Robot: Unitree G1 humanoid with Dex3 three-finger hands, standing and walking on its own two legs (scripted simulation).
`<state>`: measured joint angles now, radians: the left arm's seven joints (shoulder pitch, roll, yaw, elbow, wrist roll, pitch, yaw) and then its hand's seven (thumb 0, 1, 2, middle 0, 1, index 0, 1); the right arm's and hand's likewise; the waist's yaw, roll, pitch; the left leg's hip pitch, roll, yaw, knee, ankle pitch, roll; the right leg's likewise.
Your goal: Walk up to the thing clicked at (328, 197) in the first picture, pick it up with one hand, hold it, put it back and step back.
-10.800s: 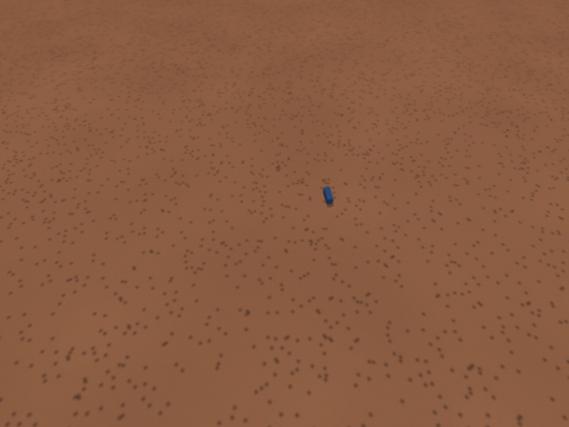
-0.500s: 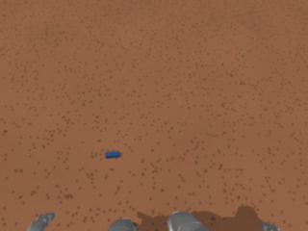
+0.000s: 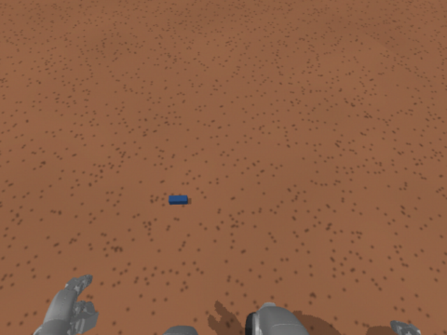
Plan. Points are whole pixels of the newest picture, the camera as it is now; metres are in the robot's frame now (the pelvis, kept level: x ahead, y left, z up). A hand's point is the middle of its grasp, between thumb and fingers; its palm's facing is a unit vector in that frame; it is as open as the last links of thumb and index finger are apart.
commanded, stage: walk up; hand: left
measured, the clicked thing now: (178, 199) +0.69 +0.23 -0.73
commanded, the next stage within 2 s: stand in 1.40 s
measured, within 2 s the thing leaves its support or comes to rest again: neither
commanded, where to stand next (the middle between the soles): +0.31 -0.04 m, yaw -2 degrees
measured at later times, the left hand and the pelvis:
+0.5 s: hand out of the picture -0.05 +0.23 -0.12, palm faces -0.01 -0.91 -0.41, open 7.4 cm; pelvis -0.09 -0.04 +0.01, yaw -3 degrees
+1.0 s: hand out of the picture +0.03 +0.23 -0.13, palm faces +0.00 -0.93 -0.35, open 7.4 cm; pelvis -0.06 -0.03 +0.01, yaw -1 degrees
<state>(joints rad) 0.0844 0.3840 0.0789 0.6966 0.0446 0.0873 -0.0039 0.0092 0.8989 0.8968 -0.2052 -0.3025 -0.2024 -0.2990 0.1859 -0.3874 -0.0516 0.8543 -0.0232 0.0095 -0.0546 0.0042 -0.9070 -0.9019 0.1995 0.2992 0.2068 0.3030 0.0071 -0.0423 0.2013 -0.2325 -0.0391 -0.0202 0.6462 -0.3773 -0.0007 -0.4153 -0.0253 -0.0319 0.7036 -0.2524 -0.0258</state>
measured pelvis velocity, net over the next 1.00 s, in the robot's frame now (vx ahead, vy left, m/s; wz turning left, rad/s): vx -0.06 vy -0.03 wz -0.01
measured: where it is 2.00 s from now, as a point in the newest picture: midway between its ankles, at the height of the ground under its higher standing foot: outside the picture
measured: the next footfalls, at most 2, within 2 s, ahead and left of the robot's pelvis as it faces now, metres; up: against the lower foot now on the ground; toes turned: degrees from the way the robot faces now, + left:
right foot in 0.32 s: -0.03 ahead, -0.17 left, +0.00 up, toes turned -3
left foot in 0.60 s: -0.01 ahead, +0.09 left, +0.00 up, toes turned -4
